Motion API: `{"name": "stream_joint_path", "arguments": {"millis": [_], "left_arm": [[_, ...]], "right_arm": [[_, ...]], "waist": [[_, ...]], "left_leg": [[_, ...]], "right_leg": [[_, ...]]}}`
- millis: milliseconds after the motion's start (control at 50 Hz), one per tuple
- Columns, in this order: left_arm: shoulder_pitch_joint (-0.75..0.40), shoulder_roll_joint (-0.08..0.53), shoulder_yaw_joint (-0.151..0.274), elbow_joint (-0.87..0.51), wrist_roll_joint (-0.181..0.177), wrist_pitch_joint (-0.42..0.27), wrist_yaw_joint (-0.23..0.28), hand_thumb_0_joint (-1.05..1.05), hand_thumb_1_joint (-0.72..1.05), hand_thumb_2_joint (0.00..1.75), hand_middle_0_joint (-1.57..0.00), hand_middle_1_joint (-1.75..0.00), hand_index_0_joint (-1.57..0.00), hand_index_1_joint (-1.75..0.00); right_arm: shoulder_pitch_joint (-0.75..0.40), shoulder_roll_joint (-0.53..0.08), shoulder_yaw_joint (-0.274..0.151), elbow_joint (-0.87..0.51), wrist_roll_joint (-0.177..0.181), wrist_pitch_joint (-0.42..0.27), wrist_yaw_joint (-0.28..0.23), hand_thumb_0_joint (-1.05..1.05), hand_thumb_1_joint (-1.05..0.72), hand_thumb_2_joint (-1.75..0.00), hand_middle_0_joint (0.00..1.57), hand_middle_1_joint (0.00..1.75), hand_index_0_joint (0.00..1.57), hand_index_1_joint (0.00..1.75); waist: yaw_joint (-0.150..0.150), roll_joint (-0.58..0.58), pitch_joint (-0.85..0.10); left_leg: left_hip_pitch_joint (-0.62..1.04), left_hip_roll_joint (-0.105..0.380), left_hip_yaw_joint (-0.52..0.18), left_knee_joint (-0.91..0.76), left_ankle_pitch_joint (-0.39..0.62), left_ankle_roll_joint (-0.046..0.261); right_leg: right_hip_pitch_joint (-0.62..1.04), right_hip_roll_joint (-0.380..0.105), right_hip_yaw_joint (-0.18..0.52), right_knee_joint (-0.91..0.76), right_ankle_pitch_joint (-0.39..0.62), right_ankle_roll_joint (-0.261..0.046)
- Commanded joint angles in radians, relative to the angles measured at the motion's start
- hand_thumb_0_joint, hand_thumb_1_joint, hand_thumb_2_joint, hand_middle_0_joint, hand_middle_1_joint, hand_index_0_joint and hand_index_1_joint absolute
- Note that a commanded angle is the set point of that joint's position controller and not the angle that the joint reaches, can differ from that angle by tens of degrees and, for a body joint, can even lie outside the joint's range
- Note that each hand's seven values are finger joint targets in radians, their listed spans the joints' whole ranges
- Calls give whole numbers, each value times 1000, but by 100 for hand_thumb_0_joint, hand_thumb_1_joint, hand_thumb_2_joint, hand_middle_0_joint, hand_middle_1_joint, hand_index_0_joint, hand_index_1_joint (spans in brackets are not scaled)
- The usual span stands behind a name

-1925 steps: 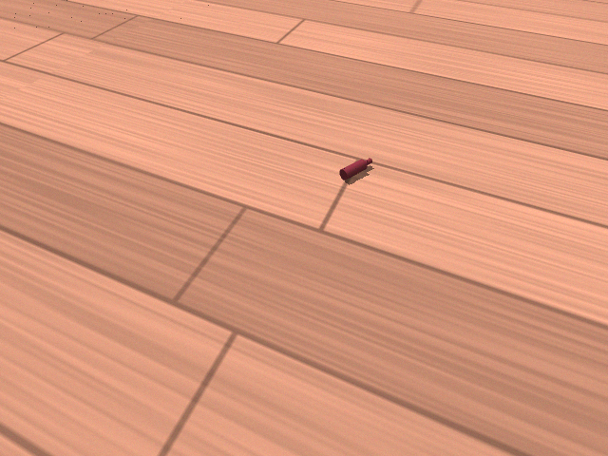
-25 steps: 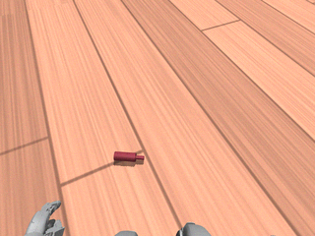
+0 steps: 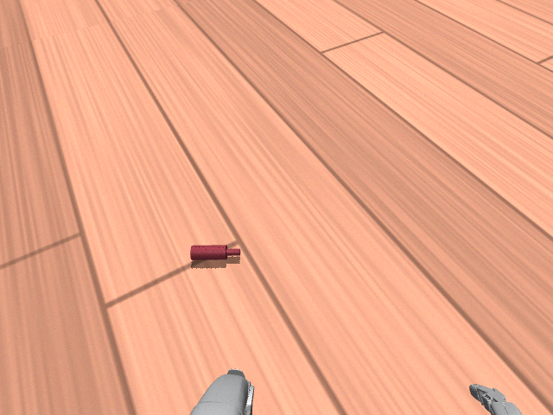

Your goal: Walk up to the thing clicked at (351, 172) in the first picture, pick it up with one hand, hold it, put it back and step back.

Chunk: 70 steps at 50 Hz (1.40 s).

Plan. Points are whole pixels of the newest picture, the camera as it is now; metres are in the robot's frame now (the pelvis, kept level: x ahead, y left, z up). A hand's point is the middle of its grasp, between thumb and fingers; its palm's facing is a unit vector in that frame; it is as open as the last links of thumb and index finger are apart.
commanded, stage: step back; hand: left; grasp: from above
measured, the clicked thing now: (216, 252) +0.74 +0.29 -0.72
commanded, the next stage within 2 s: stand in 1.82 s
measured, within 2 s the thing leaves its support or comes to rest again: neither
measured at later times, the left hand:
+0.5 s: hand out of the picture -0.06 +0.26 -0.14, palm faces +0.06 -0.93 -0.37, open 7.4 cm
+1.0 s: hand out of the picture -0.27 +0.24 -0.13, palm faces +0.14 -0.90 -0.42, open 7.4 cm
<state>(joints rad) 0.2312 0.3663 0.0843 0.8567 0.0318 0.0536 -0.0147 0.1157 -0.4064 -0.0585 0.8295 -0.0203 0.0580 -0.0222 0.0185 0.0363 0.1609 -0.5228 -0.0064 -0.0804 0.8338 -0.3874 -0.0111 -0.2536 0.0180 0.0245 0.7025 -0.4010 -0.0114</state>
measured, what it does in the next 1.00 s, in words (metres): walks backwards: left foot, then right foot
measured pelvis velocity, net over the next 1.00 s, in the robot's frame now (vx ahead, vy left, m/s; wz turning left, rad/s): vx -0.30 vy -0.05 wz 0.12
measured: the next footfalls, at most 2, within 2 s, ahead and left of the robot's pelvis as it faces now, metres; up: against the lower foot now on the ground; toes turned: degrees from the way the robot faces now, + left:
left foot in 0.26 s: -0.06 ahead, +0.11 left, +0.00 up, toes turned +3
right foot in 0.60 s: -0.22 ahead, -0.16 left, +0.00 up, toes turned +6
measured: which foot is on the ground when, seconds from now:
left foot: up 0.00-0.24, down 0.26-0.64, up 0.66-0.90, down 0.92-1.00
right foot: down 0.00-0.28, up 0.30-0.58, down 0.60-1.00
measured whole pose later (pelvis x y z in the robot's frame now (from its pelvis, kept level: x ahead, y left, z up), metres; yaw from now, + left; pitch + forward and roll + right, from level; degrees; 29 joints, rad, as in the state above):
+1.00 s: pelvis -0.30 -0.05 +0.01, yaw +7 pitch -3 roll +2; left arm 0.22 0.40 0.08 0.92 0.03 0.03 -0.01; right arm 0.25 -0.37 -0.06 0.99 -0.05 0.02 0.01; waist 0.02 -0.02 0.08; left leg -0.22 -0.04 -0.02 0.59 -0.33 0.02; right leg -0.36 -0.05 -0.01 0.75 -0.44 -0.01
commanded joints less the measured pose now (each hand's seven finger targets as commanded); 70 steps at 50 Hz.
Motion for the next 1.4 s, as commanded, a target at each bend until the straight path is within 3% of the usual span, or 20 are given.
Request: {"name": "stream_joint_path", "arguments": {"millis": [0,160,220,260,280,360,480,560,580,620,680,800,880,900,940,960,1100,1160,1340,1380], "left_arm": [[-186,274,70,-145,9,-39,34,0,90,90,-20,-30,-20,-30],[-49,244,64,-148,8,-26,53,0,90,90,-20,-30,-20,-30],[-81,231,42,-161,-10,-5,44,0,90,90,-20,-30,-20,-30],[-108,187,30,-182,-26,-4,43,0,90,90,-20,-30,-20,-30],[-174,227,55,-174,-12,-3,55,0,90,90,-20,-30,-20,-30],[-66,215,52,-110,-29,3,47,0,90,90,-20,-30,-20,-30],[-62,193,43,-97,-13,-18,33,0,90,90,-20,-30,-20,-30],[77,185,45,-7,-9,-30,29,0,90,90,-20,-30,-20,-30],[73,225,54,-5,7,-35,31,0,90,90,-20,-30,-20,-30],[-15,426,98,-62,24,-31,32,0,90,90,-20,-30,-20,-30],[-190,271,54,-96,14,-52,44,0,90,90,-20,-30,-20,-30],[-22,281,71,-52,27,-71,33,0,90,90,-20,-30,-20,-30],[-58,283,54,-47,10,-53,20,0,90,90,-20,-30,-20,-30],[-35,239,34,-44,12,-52,19,0,90,90,-20,-30,-20,-30],[-126,222,33,-34,-11,-59,18,0,90,90,-20,-30,-20,-30],[-136,257,42,-29,-3,-63,15,0,90,90,-20,-30,-20,-30],[13,193,35,77,-1,-96,11,0,90,90,-20,-30,-20,-30],[12,344,67,72,11,-111,23,0,90,90,-20,-30,-20,-30],[-134,246,22,40,-7,-101,15,0,90,90,-20,-30,-20,-30],[-115,177,-6,34,-16,-93,13,0,90,90,-20,-30,-20,-30]], "right_arm": [[69,-187,-56,-50,22,-30,-13,0,-90,-90,20,30,20,30],[91,-148,-34,-54,1,-51,-11,0,-90,-90,20,30,20,30],[179,-160,-50,-6,-4,-59,-8,0,-90,-90,20,30,20,30],[101,-341,-86,-36,-10,-54,1,0,-90,-90,20,30,20,30],[107,-365,-92,-45,-19,-58,2,0,-90,-90,20,30,20,30],[14,-237,-55,-52,-16,-63,-20,0,-90,-90,20,30,20,30],[57,-230,-58,-61,-25,-42,-10,0,-90,-90,20,30,20,30],[-10,-246,-54,-71,-2,-13,1,0,-90,-90,20,30,20,30],[-4,-214,-44,-75,0,-11,2,0,-90,-90,20,30,20,30],[-74,-169,-46,-110,1,-13,-17,0,-90,-90,20,30,20,30],[40,-185,-47,-32,13,-20,-12,0,-90,-90,20,30,20,30],[11,-169,-39,-18,-13,-46,11,0,-90,-90,20,30,20,30],[119,-150,-49,67,-12,-71,22,0,-90,-90,20,30,20,30],[154,-172,-64,89,-20,-77,19,0,-90,-90,20,30,20,30],[106,-305,-81,68,-24,-85,21,0,-90,-90,20,30,20,30],[56,-294,-80,54,-24,-93,23,0,-90,-90,20,30,20,30],[0,-181,-38,64,-12,-77,31,0,-90,-90,20,30,20,30],[20,-151,-32,60,-12,-67,17,0,-90,-90,20,30,20,30],[115,-118,-40,140,-13,-91,28,0,-90,-90,20,30,20,30],[106,-159,-49,141,-28,-100,14,0,-90,-90,20,30,20,30]], "waist": [[-64,-144,-46],[29,-241,-197],[-12,-167,-232],[-8,185,-213],[-71,184,-191],[17,71,-164],[-42,139,-209],[17,164,-277],[12,91,-251],[81,-328,-121],[-53,-88,-91],[64,-201,-140],[-3,-198,-145],[-20,-103,-159],[-56,133,-103],[-38,67,-37],[29,94,-111],[43,-176,-56],[-34,-161,-134],[-42,-37,-180]], "left_leg": [[35,-119,-100,373,-70,5],[62,-29,36,-96,-125,2],[293,-19,74,-438,203,29],[315,331,-374,-470,425,228],[194,406,-492,-490,488,322],[248,270,-185,-389,581,244],[403,257,-167,-362,453,260],[275,205,-95,-278,346,162],[131,150,-72,-223,202,110],[-17,-76,-56,223,-234,-2],[9,-96,-117,367,-70,10],[-4,-16,3,2,-130,-9],[354,-37,113,-453,-3,30],[480,-13,38,-485,18,48],[282,338,-506,-646,-517,240],[178,338,-477,-652,-483,253],[101,136,-85,-415,-179,100],[-31,-5,-3,52,-204,29],[348,1,110,-321,95,12],[440,104,-42,-444,155,39]], "right_leg": [[-206,-261,225,-334,225,-183],[210,-277,187,-163,581,-183],[91,-224,129,-34,507,-115],[-189,23,-44,185,-58,-13],[-150,37,89,404,-267,-3],[-212,65,163,584,-122,-16],[-164,17,40,171,-122,36],[89,14,-49,-273,97,-12],[148,-37,49,-280,96,-36],[-186,-468,607,-458,-14,-298],[-147,-266,229,-295,236,-179],[117,-259,268,-331,-222,-174],[-57,-242,186,-289,-170,-136],[-155,-202,130,-195,-148,-98],[-274,-48,-30,100,-171,2],[-221,-70,33,165,-145,-6],[182,12,-75,-250,85,-16],[51,-397,544,-529,-433,-200],[-111,-214,114,-297,126,-119],[-158,-145,47,-153,222,-60]]}}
